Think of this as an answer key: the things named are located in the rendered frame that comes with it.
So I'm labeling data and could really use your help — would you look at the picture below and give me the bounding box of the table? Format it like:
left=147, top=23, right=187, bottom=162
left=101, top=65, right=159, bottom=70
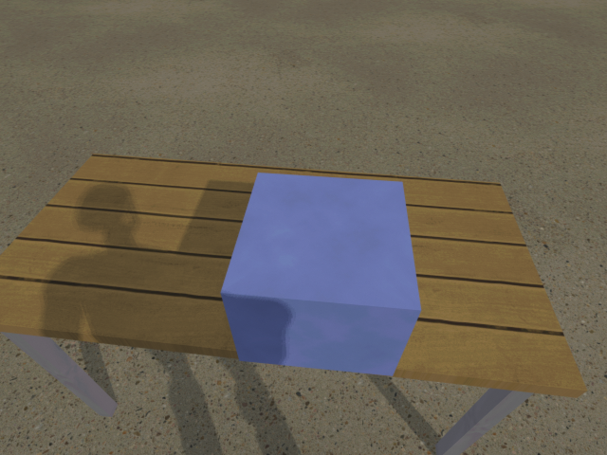
left=0, top=154, right=587, bottom=455

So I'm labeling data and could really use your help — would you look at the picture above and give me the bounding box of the carton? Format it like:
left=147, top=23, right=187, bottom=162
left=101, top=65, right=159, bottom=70
left=221, top=173, right=421, bottom=376

